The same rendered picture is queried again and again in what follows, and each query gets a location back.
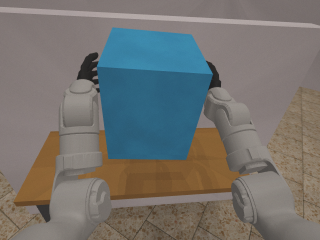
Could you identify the table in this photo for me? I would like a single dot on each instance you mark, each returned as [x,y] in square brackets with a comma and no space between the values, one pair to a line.
[205,171]

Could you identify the left robot forearm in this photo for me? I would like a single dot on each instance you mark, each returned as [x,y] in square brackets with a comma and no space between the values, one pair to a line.
[79,129]

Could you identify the carton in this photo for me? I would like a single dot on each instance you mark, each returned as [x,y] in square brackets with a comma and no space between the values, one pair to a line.
[153,86]

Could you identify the robot right upper arm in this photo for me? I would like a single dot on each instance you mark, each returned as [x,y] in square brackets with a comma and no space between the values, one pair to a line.
[264,200]

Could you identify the robot left upper arm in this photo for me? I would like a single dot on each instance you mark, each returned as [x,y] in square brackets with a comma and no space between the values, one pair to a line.
[77,207]

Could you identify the left robot hand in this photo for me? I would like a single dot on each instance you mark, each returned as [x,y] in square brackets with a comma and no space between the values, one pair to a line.
[87,67]

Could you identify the right robot forearm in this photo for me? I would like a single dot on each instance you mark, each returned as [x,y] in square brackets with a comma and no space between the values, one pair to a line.
[245,152]

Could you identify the right robot hand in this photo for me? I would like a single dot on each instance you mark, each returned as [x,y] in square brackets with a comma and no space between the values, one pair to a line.
[215,82]

